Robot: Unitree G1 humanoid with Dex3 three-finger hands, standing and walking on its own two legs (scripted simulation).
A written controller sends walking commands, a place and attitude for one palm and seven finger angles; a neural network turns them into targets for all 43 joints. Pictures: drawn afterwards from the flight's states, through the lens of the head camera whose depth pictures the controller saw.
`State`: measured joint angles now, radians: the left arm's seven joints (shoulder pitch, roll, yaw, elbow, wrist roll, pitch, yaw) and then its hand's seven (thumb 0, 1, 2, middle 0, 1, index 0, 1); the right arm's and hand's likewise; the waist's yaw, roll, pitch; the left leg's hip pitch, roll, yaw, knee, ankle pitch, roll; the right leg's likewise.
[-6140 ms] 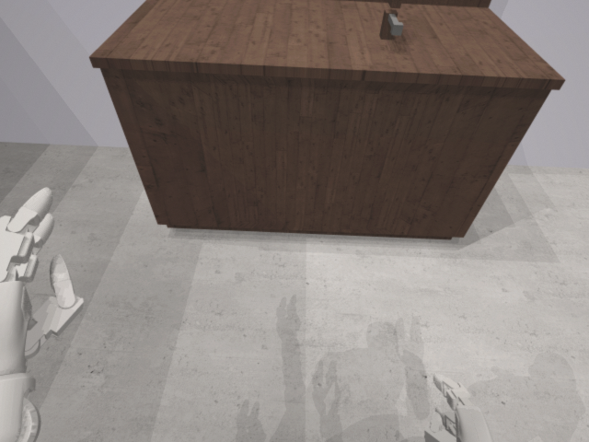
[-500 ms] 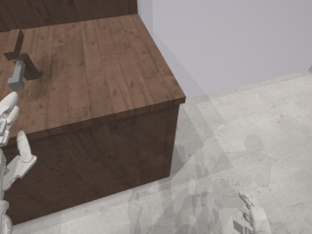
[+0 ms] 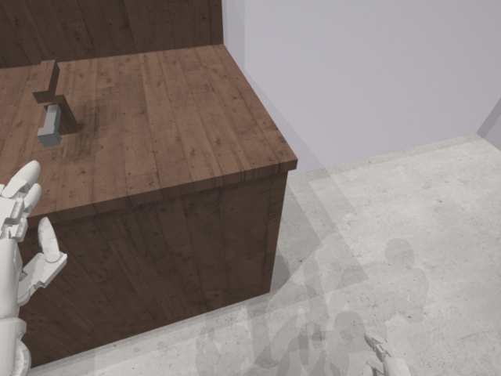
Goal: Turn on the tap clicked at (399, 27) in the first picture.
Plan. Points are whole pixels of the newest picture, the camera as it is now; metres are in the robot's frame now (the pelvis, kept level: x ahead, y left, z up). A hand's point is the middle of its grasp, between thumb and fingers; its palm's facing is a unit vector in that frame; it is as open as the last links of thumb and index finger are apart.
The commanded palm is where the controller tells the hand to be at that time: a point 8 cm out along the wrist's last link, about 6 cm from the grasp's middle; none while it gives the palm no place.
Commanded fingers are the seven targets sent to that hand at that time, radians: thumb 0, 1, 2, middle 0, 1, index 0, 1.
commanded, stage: come to a stop and stand still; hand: left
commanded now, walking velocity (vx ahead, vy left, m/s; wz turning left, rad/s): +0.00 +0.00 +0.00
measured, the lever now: (49, 136) +0.49 +0.42 +0.11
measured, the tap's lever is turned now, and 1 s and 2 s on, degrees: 0 0 0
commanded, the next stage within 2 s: look again from close up in 0.06 s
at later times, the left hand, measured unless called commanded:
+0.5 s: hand (91, 229) +0.26 +0.23 +0.15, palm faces +0.30 -0.87 -0.38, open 7.4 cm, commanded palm +0.20 +0.28 +0.18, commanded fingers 0.00 0.90 0.90 -0.20 -0.30 -0.20 -0.30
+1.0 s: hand (71, 186) +0.32 +0.27 +0.17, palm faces +0.39 -0.83 -0.40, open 7.4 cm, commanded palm +0.25 +0.31 +0.18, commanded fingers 0.00 0.90 0.90 -0.20 -0.30 -0.20 -0.30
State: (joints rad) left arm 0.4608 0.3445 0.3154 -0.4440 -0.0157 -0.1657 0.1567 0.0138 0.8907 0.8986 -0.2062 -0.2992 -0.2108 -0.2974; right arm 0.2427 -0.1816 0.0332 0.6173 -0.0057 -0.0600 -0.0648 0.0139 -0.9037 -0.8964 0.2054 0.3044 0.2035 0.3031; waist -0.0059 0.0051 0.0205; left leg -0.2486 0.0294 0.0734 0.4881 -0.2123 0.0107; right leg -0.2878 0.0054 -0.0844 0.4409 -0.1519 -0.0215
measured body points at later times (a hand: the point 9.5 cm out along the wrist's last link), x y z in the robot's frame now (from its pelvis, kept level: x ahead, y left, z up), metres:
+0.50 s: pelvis +0.03 +0.00 +0.00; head +0.04 +0.00 +0.45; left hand +0.24 +0.27 +0.17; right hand +0.19 -0.23 -0.08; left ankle +0.03 +0.11 -0.74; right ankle +0.07 -0.10 -0.74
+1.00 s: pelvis +0.09 +0.03 -0.02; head +0.12 +0.03 +0.43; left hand +0.29 +0.32 +0.19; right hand +0.28 -0.19 -0.09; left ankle +0.03 +0.11 -0.74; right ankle +0.07 -0.09 -0.74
